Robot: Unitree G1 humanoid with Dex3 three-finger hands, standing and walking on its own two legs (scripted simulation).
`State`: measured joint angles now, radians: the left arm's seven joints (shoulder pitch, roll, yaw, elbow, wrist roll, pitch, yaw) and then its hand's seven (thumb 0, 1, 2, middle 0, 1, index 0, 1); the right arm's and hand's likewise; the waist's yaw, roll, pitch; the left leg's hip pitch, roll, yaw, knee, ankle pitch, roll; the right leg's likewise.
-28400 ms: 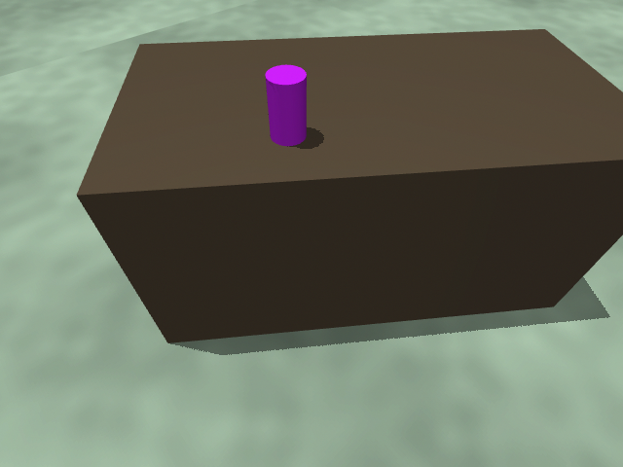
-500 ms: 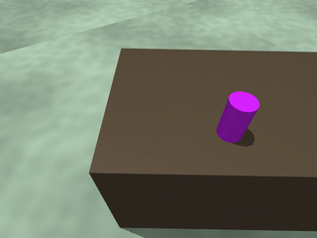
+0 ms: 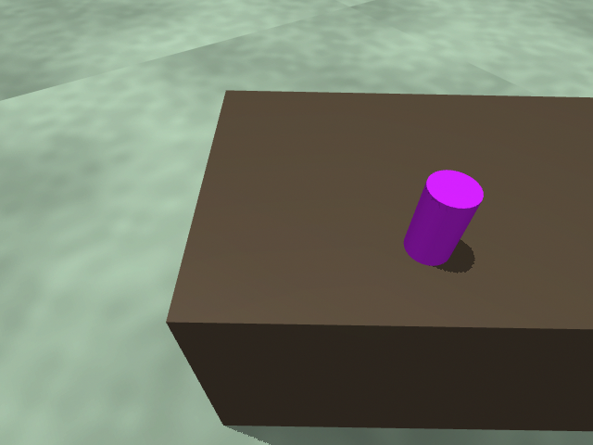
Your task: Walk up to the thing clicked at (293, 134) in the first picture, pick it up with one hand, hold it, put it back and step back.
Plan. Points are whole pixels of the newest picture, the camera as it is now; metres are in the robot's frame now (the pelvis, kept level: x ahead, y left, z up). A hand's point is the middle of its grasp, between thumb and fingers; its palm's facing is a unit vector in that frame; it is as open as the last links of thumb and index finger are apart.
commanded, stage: step back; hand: right
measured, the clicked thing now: (439, 220) +0.48 -0.24 -0.01
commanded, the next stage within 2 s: none
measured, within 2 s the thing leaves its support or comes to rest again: neither
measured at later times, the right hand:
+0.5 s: hand out of the picture +0.01 -0.31 -0.19, palm faces -0.11 +0.93 -0.36, open 7.4 cm
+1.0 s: hand out of the picture -0.09 -0.28 -0.16, palm faces -0.07 +0.92 -0.39, open 7.4 cm
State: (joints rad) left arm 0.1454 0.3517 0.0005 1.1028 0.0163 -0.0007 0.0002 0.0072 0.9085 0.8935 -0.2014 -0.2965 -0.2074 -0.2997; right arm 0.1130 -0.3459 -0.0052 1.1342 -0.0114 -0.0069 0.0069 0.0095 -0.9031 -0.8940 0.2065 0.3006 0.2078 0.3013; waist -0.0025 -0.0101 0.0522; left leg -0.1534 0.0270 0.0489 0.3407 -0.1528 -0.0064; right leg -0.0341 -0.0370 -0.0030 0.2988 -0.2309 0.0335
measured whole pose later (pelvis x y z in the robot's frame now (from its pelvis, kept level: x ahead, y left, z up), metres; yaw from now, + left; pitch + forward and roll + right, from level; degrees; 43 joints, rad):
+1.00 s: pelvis -0.23 -0.02 -0.02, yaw +0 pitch -2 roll -1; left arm 0.18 0.39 0.08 0.86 0.01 0.05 0.02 0.01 0.91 0.89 -0.20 -0.30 -0.21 -0.30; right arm 0.07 -0.37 -0.03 0.84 -0.03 0.05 0.00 0.01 -0.90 -0.89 0.21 0.30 0.21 0.30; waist 0.03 0.00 0.18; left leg -0.35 0.05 0.05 0.63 -0.24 0.02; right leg -0.30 0.04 0.07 0.86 -0.49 0.02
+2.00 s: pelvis -0.56 -0.01 -0.02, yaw +0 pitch -1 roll +1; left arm 0.19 0.36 0.06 0.86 0.05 0.05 0.02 0.01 0.90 0.89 -0.21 -0.30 -0.21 -0.30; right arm 0.15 -0.41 -0.05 0.87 -0.01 0.06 -0.02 0.01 -0.90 -0.89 0.21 0.30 0.21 0.30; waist 0.03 0.01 0.14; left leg -0.44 -0.08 -0.10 1.04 -0.50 -0.01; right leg -0.32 -0.03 0.02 0.64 -0.30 0.00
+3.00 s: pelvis -0.63 -0.01 -0.01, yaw +1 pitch -2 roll +0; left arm 0.11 0.36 0.04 1.03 0.02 0.00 -0.01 0.01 0.91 0.89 -0.20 -0.30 -0.21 -0.30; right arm 0.19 -0.35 -0.03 1.05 -0.03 -0.03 0.01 0.01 -0.90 -0.89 0.21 0.30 0.21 0.30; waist 0.01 -0.01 0.03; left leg -0.21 -0.01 -0.03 0.55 -0.31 0.00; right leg -0.20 -0.03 -0.02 0.55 -0.32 0.02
